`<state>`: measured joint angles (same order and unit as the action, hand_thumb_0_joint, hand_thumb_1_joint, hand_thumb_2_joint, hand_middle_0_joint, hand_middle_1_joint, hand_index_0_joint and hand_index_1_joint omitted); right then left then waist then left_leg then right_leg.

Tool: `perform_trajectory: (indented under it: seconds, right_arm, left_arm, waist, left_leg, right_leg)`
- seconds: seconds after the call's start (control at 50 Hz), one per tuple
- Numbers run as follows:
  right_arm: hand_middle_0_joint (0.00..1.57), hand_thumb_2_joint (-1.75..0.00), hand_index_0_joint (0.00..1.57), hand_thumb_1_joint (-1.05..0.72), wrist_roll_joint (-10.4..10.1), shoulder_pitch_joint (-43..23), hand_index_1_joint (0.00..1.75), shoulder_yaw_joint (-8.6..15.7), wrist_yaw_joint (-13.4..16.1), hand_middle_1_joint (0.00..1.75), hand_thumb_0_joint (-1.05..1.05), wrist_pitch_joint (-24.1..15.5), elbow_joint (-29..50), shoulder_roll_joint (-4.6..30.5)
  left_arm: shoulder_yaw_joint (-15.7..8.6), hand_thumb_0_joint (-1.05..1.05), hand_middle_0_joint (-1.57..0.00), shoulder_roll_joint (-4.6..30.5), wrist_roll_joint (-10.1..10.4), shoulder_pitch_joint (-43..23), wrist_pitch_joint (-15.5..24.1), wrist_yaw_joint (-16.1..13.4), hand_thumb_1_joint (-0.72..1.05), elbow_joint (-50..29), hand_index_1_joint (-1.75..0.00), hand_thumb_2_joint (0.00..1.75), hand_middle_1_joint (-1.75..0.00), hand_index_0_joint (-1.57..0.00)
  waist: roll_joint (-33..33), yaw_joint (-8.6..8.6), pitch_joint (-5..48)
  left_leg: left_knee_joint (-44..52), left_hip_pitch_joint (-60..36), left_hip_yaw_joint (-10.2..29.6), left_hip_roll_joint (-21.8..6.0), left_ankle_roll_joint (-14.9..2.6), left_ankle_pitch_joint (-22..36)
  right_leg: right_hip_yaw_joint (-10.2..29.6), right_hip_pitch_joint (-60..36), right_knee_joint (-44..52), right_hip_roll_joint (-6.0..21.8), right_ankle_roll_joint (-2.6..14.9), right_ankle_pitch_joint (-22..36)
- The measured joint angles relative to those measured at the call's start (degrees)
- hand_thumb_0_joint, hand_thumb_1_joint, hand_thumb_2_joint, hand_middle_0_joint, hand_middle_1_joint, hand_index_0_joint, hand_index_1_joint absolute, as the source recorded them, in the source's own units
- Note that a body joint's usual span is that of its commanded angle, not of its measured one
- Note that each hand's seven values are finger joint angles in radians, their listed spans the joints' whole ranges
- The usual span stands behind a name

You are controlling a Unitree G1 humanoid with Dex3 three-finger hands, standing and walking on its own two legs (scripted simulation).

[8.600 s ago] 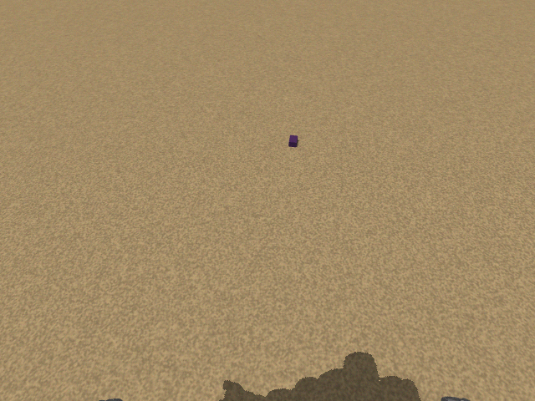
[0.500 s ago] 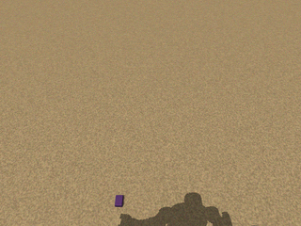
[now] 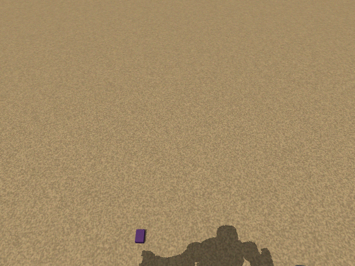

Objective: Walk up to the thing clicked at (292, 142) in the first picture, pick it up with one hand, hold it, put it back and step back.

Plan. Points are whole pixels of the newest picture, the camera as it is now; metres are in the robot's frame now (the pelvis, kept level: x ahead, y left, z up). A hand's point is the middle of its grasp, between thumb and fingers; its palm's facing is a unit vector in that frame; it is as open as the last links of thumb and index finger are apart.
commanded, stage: stand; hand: left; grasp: from above
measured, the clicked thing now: (140, 236) +0.35 +0.23 -0.77
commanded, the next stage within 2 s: rise first in 0.30 s
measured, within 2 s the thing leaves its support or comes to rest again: neither
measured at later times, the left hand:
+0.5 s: hand out of the picture +0.10 +0.25 -0.16, palm faces +0.04 -0.94 -0.34, open 7.5 cm
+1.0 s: hand out of the picture +0.12 +0.26 -0.23, palm faces -0.14 -0.88 -0.46, open 13.4 cm
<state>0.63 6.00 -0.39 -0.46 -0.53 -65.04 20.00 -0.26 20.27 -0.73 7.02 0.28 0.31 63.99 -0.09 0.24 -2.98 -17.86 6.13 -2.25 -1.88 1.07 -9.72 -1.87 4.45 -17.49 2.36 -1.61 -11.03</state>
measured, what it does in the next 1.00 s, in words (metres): lowers itself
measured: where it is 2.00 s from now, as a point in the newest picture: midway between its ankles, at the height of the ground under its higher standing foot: outside the picture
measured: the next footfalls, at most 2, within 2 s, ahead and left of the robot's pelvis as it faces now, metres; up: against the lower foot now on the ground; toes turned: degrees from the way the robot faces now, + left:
none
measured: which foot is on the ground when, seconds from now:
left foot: down 0.00-1.00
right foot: down 0.00-1.00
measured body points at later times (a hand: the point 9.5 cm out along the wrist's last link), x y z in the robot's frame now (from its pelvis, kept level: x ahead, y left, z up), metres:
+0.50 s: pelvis +0.00 +0.00 +0.00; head +0.03 +0.00 +0.44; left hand +0.10 +0.30 -0.13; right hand +0.09 -0.29 -0.13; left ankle +0.00 +0.13 -0.75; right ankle -0.02 -0.13 -0.75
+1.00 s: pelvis -0.02 +0.01 -0.08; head +0.07 +0.02 +0.35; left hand +0.13 +0.31 -0.20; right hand +0.12 -0.26 -0.19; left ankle +0.00 +0.13 -0.75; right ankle -0.02 -0.13 -0.75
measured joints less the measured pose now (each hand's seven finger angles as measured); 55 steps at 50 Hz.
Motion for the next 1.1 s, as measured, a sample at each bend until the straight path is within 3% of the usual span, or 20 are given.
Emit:
perform_trajectory:
  seconds: [0.42, 0.46, 0.5, 0.58, 0.66, 0.78, 0.88, 1.1]
  right_arm:
    - [0.2, -0.89, 0.2, -0.9, 0.0, -0.1, 0.3, 0.1, 0.1, 0.3, 0.0, -0.1, 0.2, 0.1]
    - [0.2, -0.9, 0.2, -0.91, -1.8, 1.9, 0.3, 0.0, 1.1, 0.3, 0.01, -0.3, 5.3, -0.1]
    - [0.2, -0.9, 0.2, -0.91, -2.9, 3.5, 0.3, 0.2, 1.9, 0.3, 0.01, -1.4, 10.1, -0.8]
    - [0.2, -0.9, 0.2, -0.93, -2.4, 4.7, 0.3, 1.0, 2.0, 0.3, 0.0, -2.0, 16.0, -3.5]
    - [0.2, -0.9, 0.2, -0.93, -2.0, 6.5, 0.3, 1.7, 1.4, 0.3, 0.0, -1.9, 20.3, -5.6]
    - [0.2, -0.9, 0.2, -0.93, -1.8, 8.7, 0.3, 2.0, 0.7, 0.3, 0.01, -2.0, 24.6, -6.1]
    - [0.2, -0.91, 0.2, -0.93, -1.3, 8.7, 0.3, 2.8, 0.4, 0.3, 0.01, -3.3, 27.3, -5.8]
    - [0.2, -0.9, 0.2, -0.91, -0.9, 4.7, 0.3, 3.1, 0.9, 0.3, 0.01, -5.7, 31.6, -6.2]
  left_arm:
    - [0.1, 0.0, -0.2, -0.1, 0.0, -0.1, 0.0, -0.1, 0.9, 0.0, -0.3, 0.9, -0.3, -0.2]
    - [-0.8, 0.01, -0.2, -0.6, 1.1, -0.2, 0.3, -0.8, 0.88, -2.9, -0.33, 0.9, -0.32, -0.21]
    - [-2.4, 0.01, -0.21, -1.5, 0.9, -3.3, 1.0, -0.9, 0.85, -3.2, -0.37, 0.89, -0.37, -0.21]
    - [-6.4, 0.01, -0.23, -1.0, -3.0, -10.0, 0.9, 0.7, 0.69, -0.9, -0.51, 0.87, -0.51, -0.23]
    - [-8.5, 0.0, -0.23, -0.7, -6.5, -10.2, -0.3, 1.1, 0.46, -4.5, -0.66, 0.86, -0.66, -0.24]
    - [-8.7, 0.0, -0.24, -1.5, -9.5, -7.0, -3.7, 0.1, 0.04, -9.8, -0.82, 0.86, -0.81, -0.24]
    - [-9.6, 0.0, -0.22, -2.1, -11.5, -3.7, -3.6, -0.3, -0.24, -15.3, -0.9, 0.87, -0.88, -0.22]
    - [-8.8, 0.0, -0.15, -2.4, -16.4, 4.4, -5.6, -0.8, -0.47, -30.9, -1.0, 0.97, -0.98, -0.13]
  waist:
    - [0.2, 0.05, 0.1]
    - [0.3, -0.17, 0.4]
    - [0.4, -0.12, -0.2]
    - [-0.3, -0.55, 0.4]
    - [-0.7, -1.25, 1.6]
    - [0.0, -1.97, 4.2]
    - [0.1, -1.76, 6.2]
    - [0.3, -0.99, 8.9]
  left_leg:
    - [0.1, -0.3, -0.1, 0.1, -0.09, -0.2]
    - [-2.1, 2.6, 0.3, 0.2, -0.22, -0.9]
    - [-4.8, 5.7, 0.8, 0.1, -0.28, -1.6]
    - [-10.8, 13.4, 0.9, -0.3, -0.11, -3.4]
    - [-15.8, 18.5, 0.6, -0.6, -0.11, -5.6]
    - [-23.6, 25.6, 0.5, -0.8, -0.35, -9.3]
    - [-33.8, 34.6, 0.9, -1.0, -0.51, -13.8]
    - [-49.6, 50.2, 2.3, -1.4, -0.59, -19.9]
  right_leg:
    - [0.1, -0.2, -0.1, 0.1, -0.11, -0.3]
    - [-0.2, 2.4, -2.2, 0.2, -0.04, -1.0]
    - [-0.6, 5.3, -4.6, 0.3, 0.07, -1.8]
    - [-0.4, 13.1, -10.8, 0.0, 0.34, -3.7]
    - [0.2, 18.4, -15.8, -0.1, 0.39, -5.7]
    - [0.6, 25.3, -23.0, -0.1, 0.12, -9.0]
    - [0.8, 34.2, -33.1, 0.0, -0.15, -13.4]
    - [0.3, 49.0, -48.3, -0.1, -0.15, -19.6]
